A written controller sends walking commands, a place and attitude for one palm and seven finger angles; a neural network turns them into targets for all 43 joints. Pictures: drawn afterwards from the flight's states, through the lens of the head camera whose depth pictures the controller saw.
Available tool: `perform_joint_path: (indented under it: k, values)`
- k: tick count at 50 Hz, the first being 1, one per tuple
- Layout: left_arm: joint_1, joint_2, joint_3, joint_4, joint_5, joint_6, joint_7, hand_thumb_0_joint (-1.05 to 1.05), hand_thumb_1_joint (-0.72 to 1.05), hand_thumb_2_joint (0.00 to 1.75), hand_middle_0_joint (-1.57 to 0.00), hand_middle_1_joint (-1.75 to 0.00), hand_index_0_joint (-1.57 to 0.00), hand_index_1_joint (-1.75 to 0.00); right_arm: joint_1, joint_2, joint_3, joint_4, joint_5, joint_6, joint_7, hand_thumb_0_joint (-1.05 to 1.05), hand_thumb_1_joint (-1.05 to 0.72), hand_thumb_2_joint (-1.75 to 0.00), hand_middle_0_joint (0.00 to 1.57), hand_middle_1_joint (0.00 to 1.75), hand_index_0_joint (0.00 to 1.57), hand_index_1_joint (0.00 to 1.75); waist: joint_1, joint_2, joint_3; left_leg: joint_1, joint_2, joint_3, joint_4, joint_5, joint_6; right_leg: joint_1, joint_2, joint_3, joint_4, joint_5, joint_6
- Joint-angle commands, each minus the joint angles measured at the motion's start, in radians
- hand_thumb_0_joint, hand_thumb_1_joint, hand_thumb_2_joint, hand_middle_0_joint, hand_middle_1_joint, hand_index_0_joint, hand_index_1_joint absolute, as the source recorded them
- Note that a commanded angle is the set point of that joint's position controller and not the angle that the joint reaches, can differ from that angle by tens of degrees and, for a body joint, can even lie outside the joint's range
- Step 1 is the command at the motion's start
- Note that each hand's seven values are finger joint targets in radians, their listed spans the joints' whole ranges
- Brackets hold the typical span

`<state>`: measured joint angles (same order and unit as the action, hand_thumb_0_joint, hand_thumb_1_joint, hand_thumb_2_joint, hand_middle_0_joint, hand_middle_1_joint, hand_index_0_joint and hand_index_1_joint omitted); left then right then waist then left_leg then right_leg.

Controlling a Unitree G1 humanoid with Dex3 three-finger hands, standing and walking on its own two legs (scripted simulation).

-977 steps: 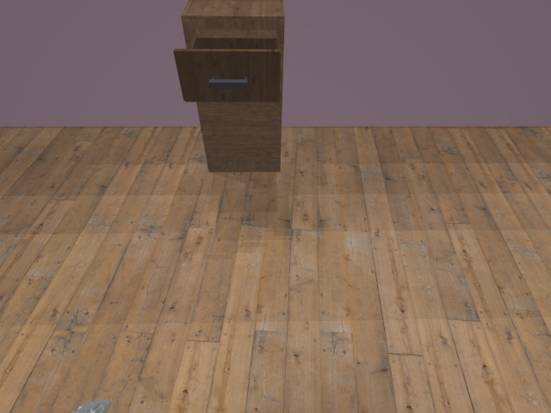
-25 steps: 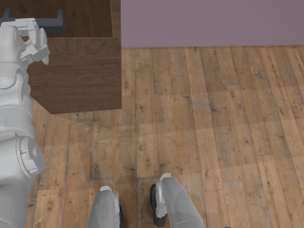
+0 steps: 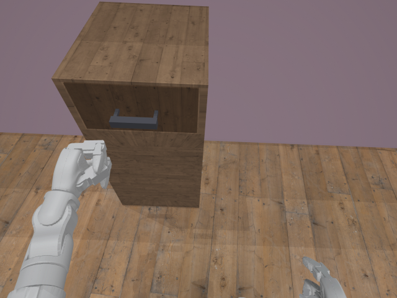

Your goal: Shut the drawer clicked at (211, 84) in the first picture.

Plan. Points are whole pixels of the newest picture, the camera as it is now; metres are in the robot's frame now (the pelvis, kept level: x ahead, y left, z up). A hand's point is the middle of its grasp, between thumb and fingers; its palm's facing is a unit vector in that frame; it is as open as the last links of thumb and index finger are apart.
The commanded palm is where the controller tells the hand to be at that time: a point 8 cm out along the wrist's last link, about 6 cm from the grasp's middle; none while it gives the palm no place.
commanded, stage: draw the hand back to the body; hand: left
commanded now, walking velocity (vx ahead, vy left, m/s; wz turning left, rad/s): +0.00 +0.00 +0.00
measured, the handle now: (135, 117) +0.58 +0.20 -0.03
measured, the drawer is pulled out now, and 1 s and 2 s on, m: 0.00 0.00 0.00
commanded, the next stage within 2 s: step back with the hand held close in 0.84 s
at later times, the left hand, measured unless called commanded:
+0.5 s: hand (43, 207) +0.23 +0.22 +0.17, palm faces +0.34 -0.88 -0.34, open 3.2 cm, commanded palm +0.17 +0.26 +0.19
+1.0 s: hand (11, 246) +0.17 +0.21 +0.20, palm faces +0.41 -0.82 -0.40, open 3.3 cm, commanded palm +0.12 +0.25 +0.22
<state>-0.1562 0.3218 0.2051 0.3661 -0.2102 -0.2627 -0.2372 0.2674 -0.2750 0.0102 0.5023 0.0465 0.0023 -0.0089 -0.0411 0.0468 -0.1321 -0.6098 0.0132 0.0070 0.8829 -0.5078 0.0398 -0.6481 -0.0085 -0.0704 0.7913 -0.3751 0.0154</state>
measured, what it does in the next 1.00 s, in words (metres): stands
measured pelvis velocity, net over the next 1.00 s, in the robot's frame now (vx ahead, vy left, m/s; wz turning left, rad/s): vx -0.01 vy -0.03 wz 0.01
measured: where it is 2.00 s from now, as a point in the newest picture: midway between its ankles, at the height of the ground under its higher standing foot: outside the picture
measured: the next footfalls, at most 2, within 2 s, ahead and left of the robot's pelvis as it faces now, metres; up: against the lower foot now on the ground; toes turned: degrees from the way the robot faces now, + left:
none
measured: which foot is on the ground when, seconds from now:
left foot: down 0.00-1.00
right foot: down 0.00-1.00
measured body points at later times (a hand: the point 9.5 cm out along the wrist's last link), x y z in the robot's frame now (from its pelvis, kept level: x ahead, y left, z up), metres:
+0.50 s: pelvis +0.01 -0.02 +0.04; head -0.01 -0.04 +0.49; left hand +0.20 +0.26 +0.19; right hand +0.20 -0.22 -0.04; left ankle -0.05 +0.09 -0.70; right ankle +0.00 -0.14 -0.70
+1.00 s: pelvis -0.01 -0.03 +0.04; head -0.03 -0.05 +0.49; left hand +0.14 +0.25 +0.22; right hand +0.17 -0.24 -0.04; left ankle -0.05 +0.09 -0.70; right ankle +0.00 -0.14 -0.70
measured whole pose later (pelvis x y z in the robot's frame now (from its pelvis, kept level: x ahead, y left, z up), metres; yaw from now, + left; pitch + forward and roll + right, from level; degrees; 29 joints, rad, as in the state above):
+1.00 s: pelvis -0.01 -0.03 +0.04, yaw +1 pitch -4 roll -1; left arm 0.53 0.32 0.27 -0.44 -0.05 -0.12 0.11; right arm 0.24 -0.22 0.02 0.61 0.01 -0.16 -0.07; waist 0.06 0.09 0.00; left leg -0.07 0.01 0.01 0.47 -0.32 0.01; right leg -0.14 0.01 -0.07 0.44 -0.23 -0.02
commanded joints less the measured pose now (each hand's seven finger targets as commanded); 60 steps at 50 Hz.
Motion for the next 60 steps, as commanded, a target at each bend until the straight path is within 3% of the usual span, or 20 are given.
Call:
perform_joint_path:
  k: [1,2,6,8,12,19,21,27,28,32,36,38,41,43,45,48,49,51,55,60]
  values:
    - [-0.124,0.191,0.053,-0.373,0.095,0.042,0.206,0.0,0.9,0.9,-1.4,-1.6,-1.4,-1.6,-0.035,-0.092,-0.041,-0.148,-0.004,-0.026,-0.044,0.0,-0.9,-0.9,0.2,0.3,0.2,0.3,0.017,0.011,-0.214,0.231,0.015,-0.052,-0.233,0.567,-0.048,0.284,-0.003,0.018,-0.113,0.323,-0.047]
    - [-0.061,0.17,0.035,-0.398,0.104,0.063,0.233,0.0,0.9,0.9,-1.4,-1.6,-1.4,-1.6,-0.052,-0.087,-0.035,-0.149,-0.003,-0.025,-0.049,0.0,-0.9,-0.9,0.2,0.3,0.2,0.3,0.026,0.03,-0.205,0.242,0.018,-0.041,-0.252,0.544,-0.043,0.317,-0.008,0.023,-0.132,0.317,-0.047]
    - [0.002,0.178,0.04,-0.539,0.129,0.111,0.305,0.0,0.9,0.9,-1.4,-1.6,-1.4,-1.6,-0.09,-0.074,-0.019,-0.145,-0.006,-0.035,-0.071,0.0,-0.9,-0.9,0.2,0.3,0.2,0.3,0.035,0.027,-0.172,0.32,0.018,-0.032,-0.314,0.566,-0.037,0.414,-0.012,0.024,-0.195,0.364,-0.047]
    - [0.028,0.179,0.034,-0.592,0.134,0.124,0.324,0.0,0.9,0.9,-1.4,-1.6,-1.4,-1.6,-0.105,-0.076,-0.013,-0.136,-0.008,-0.048,-0.077,0.0,-0.9,-0.9,0.2,0.3,0.2,0.3,0.037,-0.002,-0.139,0.348,0.022,-0.041,-0.35,0.55,-0.034,0.441,-0.006,0.024,-0.231,0.35,-0.047]
    - [0.107,0.127,0.0,-0.659,0.145,0.145,0.341,0.0,0.9,0.9,-1.4,-1.6,-1.4,-1.6,-0.126,-0.065,-0.001,-0.116,-0.014,-0.077,-0.077,0.0,-0.9,-0.9,0.2,0.3,0.2,0.3,0.044,0.028,-0.057,0.416,0.021,-0.037,-0.414,0.556,-0.038,0.475,-0.005,0.018,-0.291,0.347,-0.046]
    - [0.335,0.145,0.071,-0.77,0.142,0.147,0.341,0.0,0.9,0.9,-1.4,-1.6,-1.4,-1.6,-0.155,-0.055,0.002,-0.092,-0.028,-0.106,-0.062,0.0,-0.9,-0.9,0.2,0.3,0.2,0.3,0.071,-0.024,0.012,0.441,0.016,-0.023,-0.478,0.555,-0.03,0.578,-0.004,0.017,-0.357,0.387,-0.046]
    - [0.371,0.17,0.11,-0.839,0.141,0.139,0.344,0.0,0.9,0.9,-1.4,-1.6,-1.4,-1.6,-0.161,-0.051,-0.001,-0.091,-0.033,-0.115,-0.058,0.0,-0.9,-0.9,0.2,0.3,0.2,0.3,0.078,-0.002,0.012,0.448,0.011,-0.016,-0.483,0.566,-0.027,0.601,-0.008,0.022,-0.366,0.412,-0.045]
    - [0.515,0.183,0.161,-1.006,0.143,0.116,0.351,0.0,0.9,0.9,-1.4,-1.6,-1.4,-1.6,-0.168,-0.04,-0.008,-0.087,-0.039,-0.151,-0.052,0.0,-0.9,-0.9,0.2,0.3,0.2,0.3,0.091,0.037,0.015,0.475,0.006,-0.005,-0.49,0.566,-0.023,0.619,-0.008,0.028,-0.385,0.418,-0.041]
    - [0.542,0.192,0.173,-1.009,0.143,0.117,0.351,0.0,0.9,0.9,-1.4,-1.6,-1.4,-1.6,-0.171,-0.04,-0.007,-0.084,-0.04,-0.159,-0.052,0.0,-0.9,-0.9,0.2,0.3,0.2,0.3,0.095,0.019,0.047,0.463,0.005,-0.008,-0.49,0.56,-0.024,0.613,-0.003,0.027,-0.394,0.418,-0.042]
    - [0.626,0.193,0.206,-1.071,0.142,0.102,0.357,0.0,0.9,0.9,-1.4,-1.6,-1.4,-1.6,-0.17,-0.035,-0.016,-0.08,-0.039,-0.178,-0.055,0.0,-0.9,-0.9,0.2,0.3,0.2,0.3,0.1,0.004,0.055,0.466,0.007,0.0,-0.488,0.522,-0.019,0.604,-0.005,0.033,-0.399,0.396,-0.037]
    - [0.623,0.144,0.172,-0.989,0.147,0.102,0.354,0.0,0.9,0.9,-1.4,-1.6,-1.4,-1.6,-0.166,-0.04,-0.021,-0.059,-0.035,-0.18,-0.062,0.0,-0.9,-0.9,0.2,0.3,0.2,0.3,0.082,-0.045,0.168,0.441,0.01,-0.001,-0.498,0.413,-0.013,0.528,-0.003,0.038,-0.432,0.279,-0.035]
    - [0.596,0.137,0.161,-0.958,0.15,0.101,0.355,0.0,0.9,0.9,-1.4,-1.6,-1.4,-1.6,-0.164,-0.043,-0.023,-0.052,-0.033,-0.18,-0.068,0.0,-0.9,-0.9,0.2,0.3,0.2,0.3,0.077,-0.031,0.202,0.438,0.008,0.0,-0.499,0.367,-0.01,0.498,-0.005,0.043,-0.452,0.218,-0.034]
    - [0.574,0.168,0.188,-0.994,0.152,0.082,0.363,0.0,0.9,0.9,-1.4,-1.6,-1.4,-1.6,-0.165,-0.042,-0.025,-0.057,-0.039,-0.193,-0.074,0.0,-0.9,-0.9,0.2,0.3,0.2,0.3,0.09,-0.035,0.13,0.454,0.001,-0.004,-0.497,0.346,-0.002,0.528,-0.013,0.05,-0.448,0.184,-0.033]
    - [0.576,0.185,0.195,-1.027,0.156,0.075,0.367,0.0,0.9,0.9,-1.4,-1.6,-1.4,-1.6,-0.17,-0.042,-0.023,-0.058,-0.04,-0.206,-0.074,0.0,-0.9,-0.9,0.2,0.3,0.2,0.3,0.096,0.007,0.084,0.466,-0.001,-0.005,-0.496,0.364,-0.006,0.559,-0.015,0.055,-0.438,0.207,-0.036]
    - [0.585,0.182,0.192,-1.061,0.158,0.07,0.372,0.0,0.9,0.9,-1.4,-1.6,-1.4,-1.6,-0.173,-0.034,-0.019,-0.06,-0.042,-0.219,-0.072,0.0,-0.9,-0.9,0.2,0.3,0.2,0.3,0.1,0.048,0.062,0.469,-0.001,-0.006,-0.5,0.381,-0.01,0.578,-0.016,0.052,-0.426,0.236,-0.038]
    - [0.606,0.192,0.203,-1.059,0.162,0.071,0.378,0.0,0.9,0.9,-1.4,-1.6,-1.4,-1.6,-0.174,-0.034,-0.018,-0.053,-0.042,-0.234,-0.072,0.0,-0.9,-0.9,0.2,0.3,0.2,0.3,0.103,0.054,0.077,0.458,0.0,-0.011,-0.502,0.4,-0.017,0.584,-0.013,0.051,-0.423,0.259,-0.041]
    - [0.487,0.301,0.34,-1.104,0.154,0.027,0.381,0.0,0.9,0.9,-1.4,-1.6,-1.4,-1.6,-0.157,-0.065,-0.028,-0.073,-0.043,-0.203,-0.067,0.0,-0.9,-0.9,0.2,0.3,0.2,0.3,0.056,-0.037,0.22,0.356,0.015,-0.024,-0.485,0.302,0.003,0.466,-0.07,0.183,-0.507,0.233,-0.042]
    - [0.617,0.2,0.267,-0.962,0.17,0.023,0.372,0.0,0.9,0.9,-1.4,-1.6,-1.4,-1.6,-0.148,-0.043,-0.036,-0.048,-0.046,-0.172,-0.062,0.0,-0.9,-0.9,0.2,0.3,0.2,0.3,0.045,-0.11,0.216,0.391,0.011,-0.028,-0.446,0.309,0.003,0.424,-0.103,0.193,-0.542,0.212,-0.056]
    - [0.707,0.159,0.241,-0.955,0.169,0.004,0.366,0.0,0.9,0.9,-1.4,-1.6,-1.4,-1.6,-0.155,-0.058,-0.051,-0.055,-0.049,-0.136,-0.053,0.0,-0.9,-0.9,0.2,0.3,0.2,0.3,0.043,-0.022,0.111,0.393,0.03,-0.029,-0.486,0.415,-0.003,0.498,-0.088,0.13,-0.461,0.357,-0.041]
    - [0.782,0.198,0.277,-1.044,0.165,-0.008,0.376,0.0,0.9,0.9,-1.4,-1.6,-1.4,-1.6,-0.169,-0.062,-0.066,-0.087,-0.044,-0.108,-0.052,0.0,-0.9,-0.9,0.2,0.3,0.2,0.3,0.052,-0.023,-0.035,0.366,0.051,-0.046,-0.495,0.58,-0.009,0.608,-0.073,0.084,-0.353,0.532,-0.026]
